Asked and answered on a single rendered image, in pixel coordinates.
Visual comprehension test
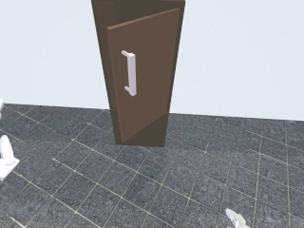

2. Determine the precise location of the robot right hand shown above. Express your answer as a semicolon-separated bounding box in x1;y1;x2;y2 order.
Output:
225;208;250;228

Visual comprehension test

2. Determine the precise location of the robot left hand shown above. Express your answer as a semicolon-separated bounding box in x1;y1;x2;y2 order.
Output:
0;98;20;181

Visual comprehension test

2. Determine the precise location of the handle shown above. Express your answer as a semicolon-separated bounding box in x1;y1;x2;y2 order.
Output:
122;50;137;96

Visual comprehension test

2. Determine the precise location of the cupboard door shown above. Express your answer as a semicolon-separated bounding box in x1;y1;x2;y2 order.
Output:
106;8;180;143

